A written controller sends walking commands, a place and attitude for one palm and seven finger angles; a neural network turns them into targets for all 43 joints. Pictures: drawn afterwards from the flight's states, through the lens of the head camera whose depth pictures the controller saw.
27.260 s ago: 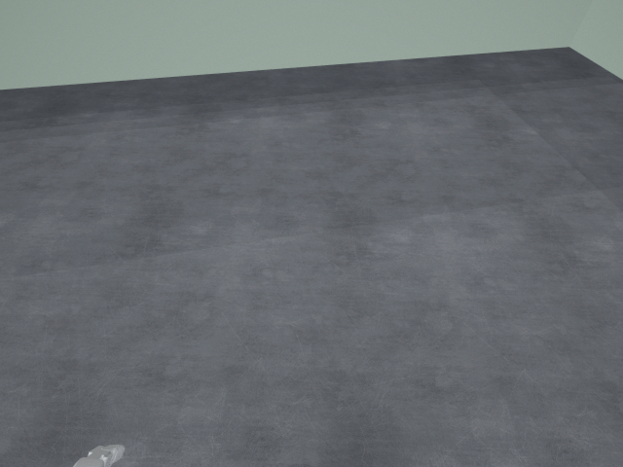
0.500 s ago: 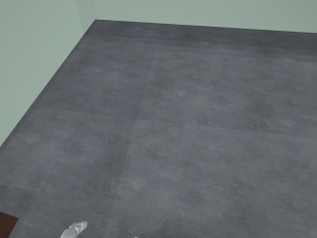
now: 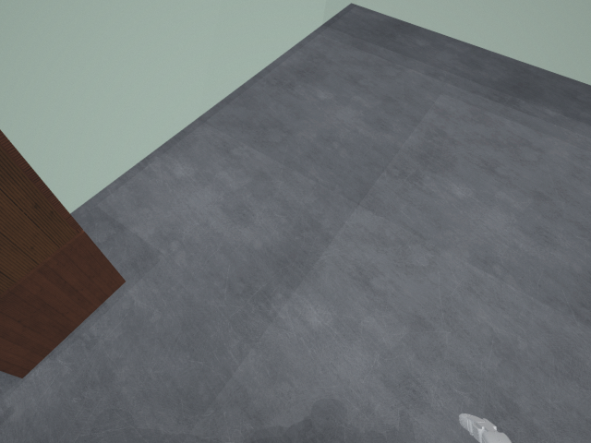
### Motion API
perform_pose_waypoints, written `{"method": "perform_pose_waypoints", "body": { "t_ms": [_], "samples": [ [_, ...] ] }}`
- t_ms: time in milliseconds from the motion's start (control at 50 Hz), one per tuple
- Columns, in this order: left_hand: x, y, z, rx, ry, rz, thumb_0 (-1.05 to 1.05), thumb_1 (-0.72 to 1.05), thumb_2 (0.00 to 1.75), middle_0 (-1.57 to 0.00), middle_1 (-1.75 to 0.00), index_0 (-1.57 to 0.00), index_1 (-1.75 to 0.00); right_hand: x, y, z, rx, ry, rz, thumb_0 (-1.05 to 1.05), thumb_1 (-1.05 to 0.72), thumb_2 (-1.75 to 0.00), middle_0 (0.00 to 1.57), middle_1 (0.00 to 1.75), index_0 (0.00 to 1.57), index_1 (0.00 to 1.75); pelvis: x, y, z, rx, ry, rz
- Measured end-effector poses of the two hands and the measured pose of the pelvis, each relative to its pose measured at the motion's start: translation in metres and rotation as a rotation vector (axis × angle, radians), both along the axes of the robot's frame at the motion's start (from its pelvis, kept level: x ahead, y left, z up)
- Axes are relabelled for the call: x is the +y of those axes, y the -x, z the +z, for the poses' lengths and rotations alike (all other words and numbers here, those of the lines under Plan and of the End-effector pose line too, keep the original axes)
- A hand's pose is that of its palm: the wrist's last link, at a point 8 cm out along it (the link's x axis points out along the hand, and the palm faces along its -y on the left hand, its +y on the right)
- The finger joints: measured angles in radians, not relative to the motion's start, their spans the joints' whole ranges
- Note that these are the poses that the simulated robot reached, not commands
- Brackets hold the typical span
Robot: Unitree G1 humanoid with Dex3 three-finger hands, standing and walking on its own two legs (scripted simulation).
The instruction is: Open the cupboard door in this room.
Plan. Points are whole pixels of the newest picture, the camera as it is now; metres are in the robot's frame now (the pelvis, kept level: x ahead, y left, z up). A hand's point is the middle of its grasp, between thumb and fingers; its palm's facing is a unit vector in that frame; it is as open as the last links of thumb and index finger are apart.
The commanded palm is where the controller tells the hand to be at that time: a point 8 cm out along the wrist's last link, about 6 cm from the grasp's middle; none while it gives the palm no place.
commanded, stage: turn to face it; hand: left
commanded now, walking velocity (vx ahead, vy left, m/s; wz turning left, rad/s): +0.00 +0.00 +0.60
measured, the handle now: out of the picture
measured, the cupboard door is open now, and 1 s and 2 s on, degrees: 0 0 0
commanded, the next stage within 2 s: take the last steps up to it in 1.60 s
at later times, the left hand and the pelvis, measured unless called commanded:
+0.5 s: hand out of the picture +0.08 +0.19 -0.13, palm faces +0.28 -0.91 -0.30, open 7.3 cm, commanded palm none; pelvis +0.01 -0.04 +0.01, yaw +18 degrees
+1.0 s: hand out of the picture -0.10 +0.21 -0.17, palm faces +0.61 -0.75 -0.26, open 7.4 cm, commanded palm none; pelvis +0.00 +0.00 +0.01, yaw +36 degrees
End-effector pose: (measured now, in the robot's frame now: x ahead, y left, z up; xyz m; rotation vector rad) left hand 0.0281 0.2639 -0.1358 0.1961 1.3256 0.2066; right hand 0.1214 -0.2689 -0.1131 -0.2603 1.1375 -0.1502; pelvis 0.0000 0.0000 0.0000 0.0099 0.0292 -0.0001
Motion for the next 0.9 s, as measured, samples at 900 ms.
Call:
{"method": "perform_pose_waypoints", "body": {
  "t_ms": [900],
  "samples": [
    [-0.033,0.147,-0.006,0.001,0.001,0.575,0.0,0.9,0.9,-0.2,-0.3,-0.21,-0.3,0.093,-0.108,-0.001,0.026,0.002,0.553,0.01,-0.91,-0.9,0.19,0.29,0.19,0.29,-0.012,0.0,-0.002,-0.023,-0.001,0.571]
  ]
}}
